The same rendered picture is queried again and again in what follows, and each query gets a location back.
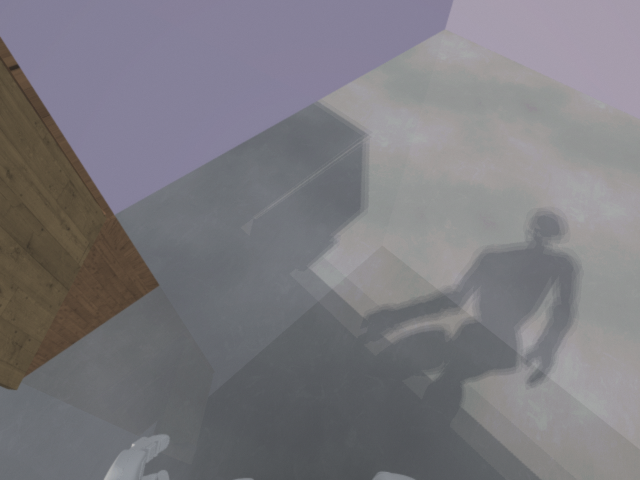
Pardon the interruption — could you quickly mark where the robot left hand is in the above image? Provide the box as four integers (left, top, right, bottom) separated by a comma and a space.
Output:
104, 434, 170, 480

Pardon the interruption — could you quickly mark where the cupboard door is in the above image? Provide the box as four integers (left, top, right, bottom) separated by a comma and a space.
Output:
0, 60, 107, 390

